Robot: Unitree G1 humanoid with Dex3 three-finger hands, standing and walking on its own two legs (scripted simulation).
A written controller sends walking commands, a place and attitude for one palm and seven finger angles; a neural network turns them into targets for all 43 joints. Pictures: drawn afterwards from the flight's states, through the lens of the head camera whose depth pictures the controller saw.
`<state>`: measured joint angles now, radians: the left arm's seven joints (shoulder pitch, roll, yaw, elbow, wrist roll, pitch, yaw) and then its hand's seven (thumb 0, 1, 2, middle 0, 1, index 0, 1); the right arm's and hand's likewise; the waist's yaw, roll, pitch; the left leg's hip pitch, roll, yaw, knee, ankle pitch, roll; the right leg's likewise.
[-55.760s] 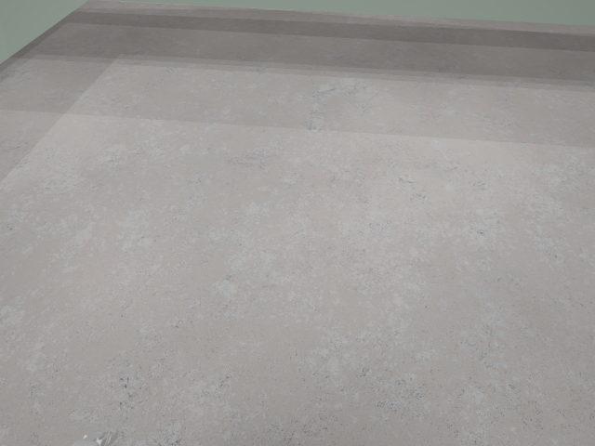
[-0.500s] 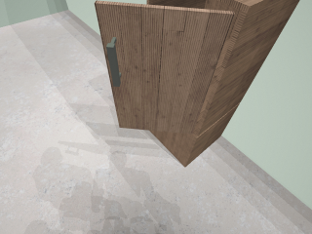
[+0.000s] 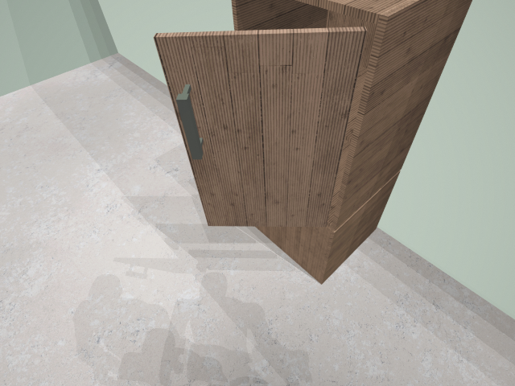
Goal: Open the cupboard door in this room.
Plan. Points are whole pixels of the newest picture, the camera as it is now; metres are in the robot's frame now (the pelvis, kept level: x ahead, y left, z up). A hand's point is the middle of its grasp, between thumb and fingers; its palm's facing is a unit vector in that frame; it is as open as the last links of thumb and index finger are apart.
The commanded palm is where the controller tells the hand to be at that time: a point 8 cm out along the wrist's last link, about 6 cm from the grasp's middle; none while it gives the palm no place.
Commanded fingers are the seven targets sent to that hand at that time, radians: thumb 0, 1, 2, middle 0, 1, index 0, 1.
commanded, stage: look again from close up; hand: left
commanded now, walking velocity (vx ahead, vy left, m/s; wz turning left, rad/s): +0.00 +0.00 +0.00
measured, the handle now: (192, 123) +0.60 +0.18 +0.08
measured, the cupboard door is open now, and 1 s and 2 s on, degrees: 45 45 45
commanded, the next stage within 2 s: raise the hand with hooked fingers in 0.48 s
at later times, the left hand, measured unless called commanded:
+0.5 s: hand out of the picture +0.03 +0.15 -0.17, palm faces +0.01 -0.98 -0.22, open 7.3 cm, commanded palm none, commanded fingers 0.00 0.90 0.90 -0.20 -0.30 -0.20 -0.30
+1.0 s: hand (167, 364) +0.16 +0.16 -0.04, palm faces +0.05 -1.00 +0.03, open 8.6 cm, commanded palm +0.14 +0.22 -0.03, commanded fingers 0.00 0.39 0.68 -0.24 -0.63 -0.24 -0.63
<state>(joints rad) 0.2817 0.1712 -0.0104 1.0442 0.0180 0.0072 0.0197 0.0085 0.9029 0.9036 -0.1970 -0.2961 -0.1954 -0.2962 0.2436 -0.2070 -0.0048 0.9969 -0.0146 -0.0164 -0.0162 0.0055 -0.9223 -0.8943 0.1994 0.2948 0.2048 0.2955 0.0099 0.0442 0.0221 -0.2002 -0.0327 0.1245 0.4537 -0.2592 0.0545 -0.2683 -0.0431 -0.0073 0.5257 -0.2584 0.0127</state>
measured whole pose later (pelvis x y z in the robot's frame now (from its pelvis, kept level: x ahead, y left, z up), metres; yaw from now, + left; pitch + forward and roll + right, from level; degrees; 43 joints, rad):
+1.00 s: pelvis -0.01 -0.04 -0.06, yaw +4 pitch +10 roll +1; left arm 0.41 0.19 0.19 0.18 -0.30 -0.48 -0.41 0.01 0.61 0.78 -0.22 -0.49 -0.22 -0.49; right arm 0.11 -0.30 -0.09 0.49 0.04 -0.25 -0.03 0.02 -0.91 -0.89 0.20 0.29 0.20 0.30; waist 0.02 -0.04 -0.12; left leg -0.71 0.02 0.03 1.02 -0.49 -0.01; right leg -0.72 -0.02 -0.09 1.03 -0.49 -0.06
